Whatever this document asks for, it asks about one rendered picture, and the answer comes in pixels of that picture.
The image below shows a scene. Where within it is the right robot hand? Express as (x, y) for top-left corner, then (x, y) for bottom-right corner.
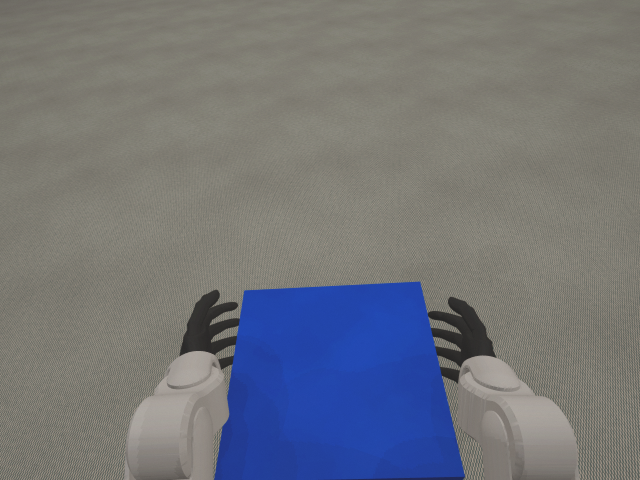
(428, 297), (496, 383)

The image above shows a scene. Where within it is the carton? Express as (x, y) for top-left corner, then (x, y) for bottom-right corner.
(214, 282), (465, 480)

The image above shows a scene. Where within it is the robot right forearm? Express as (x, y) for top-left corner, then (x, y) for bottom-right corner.
(457, 356), (580, 480)

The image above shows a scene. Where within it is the left robot hand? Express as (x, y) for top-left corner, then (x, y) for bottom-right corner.
(180, 290), (240, 370)

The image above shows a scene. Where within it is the robot left forearm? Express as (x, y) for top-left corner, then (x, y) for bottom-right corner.
(124, 351), (229, 480)

